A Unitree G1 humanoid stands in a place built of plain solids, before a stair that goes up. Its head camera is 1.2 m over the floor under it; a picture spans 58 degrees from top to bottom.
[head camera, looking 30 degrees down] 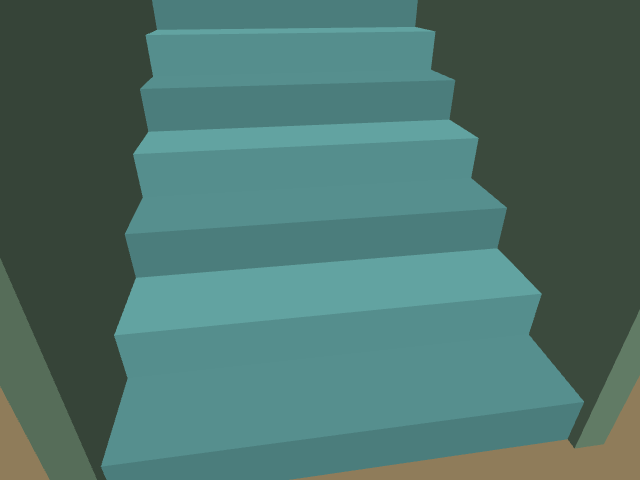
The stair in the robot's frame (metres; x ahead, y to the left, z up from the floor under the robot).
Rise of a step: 0.17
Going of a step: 0.29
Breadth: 1.33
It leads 9 degrees to the left of straight ahead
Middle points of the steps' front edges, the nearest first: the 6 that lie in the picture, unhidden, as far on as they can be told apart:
0.75 -0.11 0.17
1.03 -0.07 0.34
1.32 -0.02 0.52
1.60 0.02 0.69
1.89 0.06 0.86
2.18 0.11 1.03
